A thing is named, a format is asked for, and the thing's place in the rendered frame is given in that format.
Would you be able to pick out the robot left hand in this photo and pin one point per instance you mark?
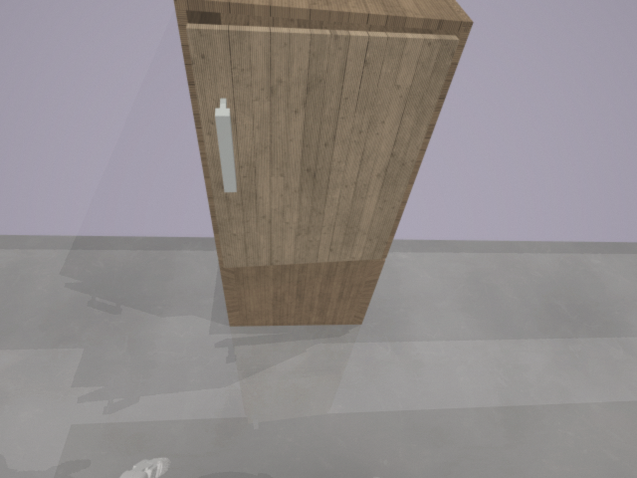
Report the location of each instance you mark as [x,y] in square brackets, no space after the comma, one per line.
[148,468]

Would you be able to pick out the cupboard door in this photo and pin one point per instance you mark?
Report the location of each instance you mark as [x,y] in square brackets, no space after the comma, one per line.
[327,126]

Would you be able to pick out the handle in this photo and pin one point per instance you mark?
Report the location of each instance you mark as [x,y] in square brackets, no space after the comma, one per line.
[225,141]

